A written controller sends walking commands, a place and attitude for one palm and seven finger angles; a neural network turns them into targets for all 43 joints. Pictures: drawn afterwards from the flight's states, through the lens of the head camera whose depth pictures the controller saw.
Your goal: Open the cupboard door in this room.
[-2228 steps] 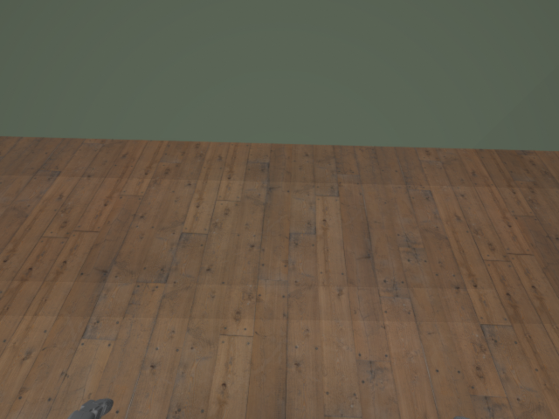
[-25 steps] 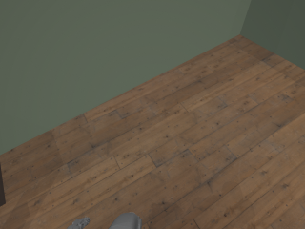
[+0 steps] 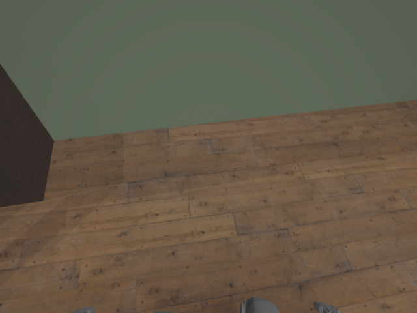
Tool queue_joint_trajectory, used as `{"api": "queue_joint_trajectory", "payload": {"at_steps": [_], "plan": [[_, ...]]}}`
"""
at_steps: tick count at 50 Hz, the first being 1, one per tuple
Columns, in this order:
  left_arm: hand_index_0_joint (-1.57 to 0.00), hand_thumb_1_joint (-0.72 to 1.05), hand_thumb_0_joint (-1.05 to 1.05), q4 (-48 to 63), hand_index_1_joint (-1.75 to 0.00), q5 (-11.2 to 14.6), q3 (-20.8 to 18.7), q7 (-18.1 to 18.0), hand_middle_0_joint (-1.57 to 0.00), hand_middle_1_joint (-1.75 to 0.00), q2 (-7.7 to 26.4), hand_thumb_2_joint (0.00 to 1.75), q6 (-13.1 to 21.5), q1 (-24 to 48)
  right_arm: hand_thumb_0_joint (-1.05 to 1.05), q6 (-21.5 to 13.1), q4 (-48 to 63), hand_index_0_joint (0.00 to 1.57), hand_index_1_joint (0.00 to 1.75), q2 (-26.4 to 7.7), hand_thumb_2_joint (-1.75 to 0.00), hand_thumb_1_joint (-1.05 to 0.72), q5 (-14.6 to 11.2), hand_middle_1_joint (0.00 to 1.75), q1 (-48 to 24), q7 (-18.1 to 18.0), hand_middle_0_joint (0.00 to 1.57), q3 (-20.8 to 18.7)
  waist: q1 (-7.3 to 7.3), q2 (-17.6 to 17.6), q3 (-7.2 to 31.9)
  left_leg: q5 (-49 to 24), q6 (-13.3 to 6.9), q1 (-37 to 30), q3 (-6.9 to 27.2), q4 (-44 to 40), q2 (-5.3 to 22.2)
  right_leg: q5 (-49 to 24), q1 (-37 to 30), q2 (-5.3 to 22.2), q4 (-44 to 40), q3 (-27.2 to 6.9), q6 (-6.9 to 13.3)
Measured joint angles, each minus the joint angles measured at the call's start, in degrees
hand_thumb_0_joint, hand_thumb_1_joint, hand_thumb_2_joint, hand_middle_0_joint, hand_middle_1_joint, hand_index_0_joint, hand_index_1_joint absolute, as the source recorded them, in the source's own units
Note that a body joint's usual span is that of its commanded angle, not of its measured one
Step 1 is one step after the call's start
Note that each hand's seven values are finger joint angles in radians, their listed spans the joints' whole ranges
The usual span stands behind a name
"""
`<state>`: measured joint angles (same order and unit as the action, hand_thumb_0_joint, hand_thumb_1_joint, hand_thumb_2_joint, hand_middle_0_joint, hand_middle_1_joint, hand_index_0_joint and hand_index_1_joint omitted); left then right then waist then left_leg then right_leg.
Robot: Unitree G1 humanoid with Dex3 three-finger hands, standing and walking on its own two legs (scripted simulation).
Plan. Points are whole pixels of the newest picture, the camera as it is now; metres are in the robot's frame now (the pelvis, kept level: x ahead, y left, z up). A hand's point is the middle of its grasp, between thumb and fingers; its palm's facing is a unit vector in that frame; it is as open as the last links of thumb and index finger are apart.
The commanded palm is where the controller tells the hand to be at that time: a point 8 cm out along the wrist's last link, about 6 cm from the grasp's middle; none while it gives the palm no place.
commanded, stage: turn to face it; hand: left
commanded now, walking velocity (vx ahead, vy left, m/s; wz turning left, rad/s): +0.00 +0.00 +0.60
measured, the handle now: out of the picture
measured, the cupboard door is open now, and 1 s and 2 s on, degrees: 43 43 43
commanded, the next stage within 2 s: take the last steps up to it in 1.42 s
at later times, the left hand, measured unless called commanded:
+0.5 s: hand out of the picture +0.04 +0.15 -0.15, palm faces +0.30 -0.92 -0.25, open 7.4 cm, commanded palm none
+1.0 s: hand out of the picture +0.00 +0.19 -0.15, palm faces +0.57 -0.77 -0.28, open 7.4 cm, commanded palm none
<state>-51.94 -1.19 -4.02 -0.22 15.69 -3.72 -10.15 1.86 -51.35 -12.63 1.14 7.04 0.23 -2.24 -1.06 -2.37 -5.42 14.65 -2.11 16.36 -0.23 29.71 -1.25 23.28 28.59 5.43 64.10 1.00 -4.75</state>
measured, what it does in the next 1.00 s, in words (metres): steps on the spot, turning left: right foot, then left foot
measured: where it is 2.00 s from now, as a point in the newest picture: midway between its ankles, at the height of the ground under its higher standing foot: outside the picture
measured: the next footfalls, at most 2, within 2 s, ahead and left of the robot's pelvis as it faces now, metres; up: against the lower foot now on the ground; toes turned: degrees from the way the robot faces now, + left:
right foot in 0.24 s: +0.06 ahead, -0.16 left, +0.00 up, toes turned +6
left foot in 0.64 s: +0.01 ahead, +0.09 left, +0.00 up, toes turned +30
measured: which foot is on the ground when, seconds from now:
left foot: down 0.00-0.24, up 0.26-0.62, down 0.64-1.00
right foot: up 0.00-0.22, down 0.24-0.64, up 0.66-1.00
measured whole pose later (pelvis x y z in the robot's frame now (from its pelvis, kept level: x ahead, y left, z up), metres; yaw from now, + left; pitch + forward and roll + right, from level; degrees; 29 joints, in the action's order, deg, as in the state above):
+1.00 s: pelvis +0.04 -0.05 +0.00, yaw +36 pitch +1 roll +0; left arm -49.2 -0.7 -3.1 -0.3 14.0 -2.4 -8.0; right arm 3.0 -52.3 -12.7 1.4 9.2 0.6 -3.1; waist 0.7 1.1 -4.9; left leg 14.6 0.6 18.1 6.1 31.6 -1.5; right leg 20.8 20.1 2.1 39.5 1.1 -4.2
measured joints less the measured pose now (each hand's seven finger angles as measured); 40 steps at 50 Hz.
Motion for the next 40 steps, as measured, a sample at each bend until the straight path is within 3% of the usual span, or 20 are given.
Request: {"api": "queue_joint_trajectory", "payload": {"at_steps": [6, 9, 11, 13, 15, 18, 20, 23, 29, 31, 32, 35, 37, 40], "plan": [[-0.19, 0.91, 0.0, 1.8, -0.3, 0.2, 0.6, -0.1, -0.2, -0.3, -1.0, 0.9, 0.4, 2.6, 0.0, 0.3, -1.0, 0.2, 0.3, 0.5, -0.9, -0.91, 0.2, 0.3, 2.5, 0.2, 0.21, -0.3, 1.4, 1.8, 0.2, -1.5, 1.0, 0.0, 3.9, -1.9, -0.2, 0.3, -2.5, -1.5, -11.1, -1.4, -0.3], [-0.19, 0.91, 0.0, 2.6, -0.3, 0.5, 1.0, -0.1, -0.2, -0.3, -1.8, 0.9, 0.9, 3.7, 0.01, 0.8, -1.3, 0.2, 0.3, 0.3, -0.9, -0.91, 0.3, 0.3, 3.5, 0.3, 0.21, -0.8, 2.35, 2.9, 0.1, -1.0, 2.1, 1.1, 6.1, -0.4, -0.4, -0.1, -6.4, -3.1, -20.1, -1.1, 0.1], [-0.19, 0.91, 0.0, 3.3, -0.3, 0.7, 1.3, -0.1, -0.2, -0.3, -2.2, 0.9, 1.7, 3.7, 0.01, 1.1, -1.5, 0.21, 0.3, 0.1, -0.9, -0.91, 0.0, 0.3, 4.3, 0.3, 0.21, -1.2, 2.66, 3.4, 0.5, 0.0, 3.0, 2.5, 7.4, 1.9, -1.1, -4.8, -10.6, -3.9, -29.2, -0.4, 0.6], [-0.19, 0.91, 0.0, 3.4, -0.3, 0.2, 1.7, -0.4, -0.2, -0.3, -3.3, 0.9, 2.8, 3.6, 0.01, 1.6, -2.1, 0.2, 0.3, -0.8, -0.9, -0.91, -0.5, 0.3, 4.4, 0.3, 0.21, -2.0, 2.58, 4.8, 0.3, 5.9, 3.6, 5.0, 7.9, 8.5, -1.2, -6.2, -12.1, -4.3, -31.5, 1.0, 3.6], [-0.2, 0.91, 0.0, 3.3, -0.3, 0.0, 2.4, -0.7, -0.2, -0.3, -4.5, 0.9, 3.1, 3.0, 0.01, 2.2, -2.6, 0.2, 0.3, -1.7, -0.9, -0.91, -0.4, 0.3, 4.2, 0.5, 0.21, -2.6, 2.97, 5.5, 0.0, 12.3, 3.9, 8.9, 5.9, 21.3, -1.7, -4.9, -13.1, -3.4, -31.1, 2.7, 5.2], [-0.2, 0.91, 0.0, 2.8, -0.3, 0.1, 2.8, -0.9, -0.2, -0.3, -5.5, 0.9, 2.9, 1.4, 0.01, 2.9, -3.1, 0.2, 0.3, -2.4, -0.9, -0.91, -0.2, 0.3, 3.8, 1.0, 0.21, -3.0, 3.25, 5.1, 0.1, 11.0, 5.1, 12.6, 2.2, 34.8, -0.4, -5.1, -15.5, -2.0, -33.5, 4.6, 5.5], [-0.2, 0.91, 0.0, 2.4, -0.3, 0.1, 2.8, -1.0, -0.2, -0.3, -5.7, 0.9, 2.8, 0.5, 0.01, 3.1, -3.1, 0.2, 0.3, -2.4, -0.9, -0.91, -0.2, 0.3, 3.5, 1.3, 0.2, -3.0, 3.53, 4.2, 0.1, 9.5, 5.8, 13.0, 0.7, 36.5, 0.8, -5.6, -16.7, -1.0, -35.1, 6.1, 5.4], [-0.2, 0.91, 0.0, 2.0, -0.3, 0.0, 2.8, -0.9, -0.2, -0.3, -5.6, 0.9, 2.9, -0.5, 0.01, 3.1, -3.0, 0.2, 0.3, -2.0, -0.9, -0.91, -0.3, 0.3, 2.9, 1.6, 0.2, -2.6, 3.28, 2.6, -0.2, 9.5, 6.4, 11.5, -1.0, 31.3, 2.4, -5.6, -18.0, 0.4, -36.1, 8.5, 5.3], [-0.2, 0.9, 0.0, 1.2, -0.3, -0.4, 2.0, -0.6, -0.2, -0.3, -4.1, 0.9, 3.0, -2.5, 0.01, 2.7, -2.3, 0.2, 0.3, -1.6, -0.9, -0.91, -0.5, 0.3, 0.0, 1.8, 0.2, -1.8, 1.1, 0.4, -1.3, 9.8, 5.5, 5.5, -4.2, 14.7, 2.9, -2.6, -18.1, 3.0, -32.3, 13.0, 4.1], [-0.2, 0.9, 0.0, 0.7, -0.3, -0.2, 1.5, -0.4, -0.2, -0.3, -3.1, 0.9, 2.7, -3.6, 0.01, 2.0, -1.4, 0.2, 0.3, -1.6, -0.9, -0.91, -0.4, 0.3, -0.7, 1.9, 0.2, -1.6, 0.78, -0.3, -1.0, 5.1, 4.7, 2.5, -5.2, 7.6, 2.3, -0.4, -17.1, 4.2, -28.8, 14.3, 3.2], [-0.2, 0.9, 0.0, 0.5, -0.3, 0.0, 1.2, -0.2, -0.2, -0.3, -2.6, 0.9, 2.4, -4.3, 0.01, 1.4, -0.8, 0.2, 0.3, -1.8, -0.9, -0.91, -0.3, 0.3, -0.8, 1.9, 0.2, -1.5, 0.78, -0.1, -0.5, 1.1, 3.1, 1.5, -4.9, 4.8, 2.2, 0.9, -15.6, 4.7, -25.3, 14.5, 2.7], [-0.2, 0.91, 0.0, -0.9, -0.3, 0.2, 0.4, -0.5, -0.2, -0.3, -0.5, 0.9, 0.1, -3.5, 0.01, 0.0, 0.1, 0.2, 0.3, -0.9, -0.9, -0.91, -0.1, 0.3, -1.5, 1.4, 0.2, -1.1, 0.45, -1.6, -0.6, 3.4, 0.2, 3.1, -3.8, 7.8, 0.9, 8.9, -8.4, 3.2, -9.3, 7.0, 1.3], [-0.2, 0.91, 0.01, -1.4, -0.3, 0.1, -0.1, -0.5, -0.2, -0.3, 0.2, 0.9, -0.6, -2.6, 0.0, -0.2, 0.4, 0.2, 0.3, -0.5, -0.9, -0.91, 0.1, 0.3, -1.0, 0.7, 0.2, -0.8, 0.39, -1.4, -0.2, 3.4, 0.2, 2.6, -2.5, 6.2, 0.7, 7.4, -4.7, 1.6, -2.9, 4.0, 0.9], [-0.19, 0.91, 0.01, -0.8, -0.3, 0.0, -0.2, -0.2, -0.2, -0.3, 0.3, 0.9, -0.5, -1.2, 0.0, -0.1, 0.2, 0.2, 0.3, -0.3, -0.9, -0.91, 0.2, 0.3, -0.3, 0.1, 0.2, -0.4, 0.23, -0.3, 0.1, 1.1, 0.6, 1.3, -0.6, 2.6, 0.4, 2.8, -1.4, 0.4, -0.6, 1.3, 0.4]]}}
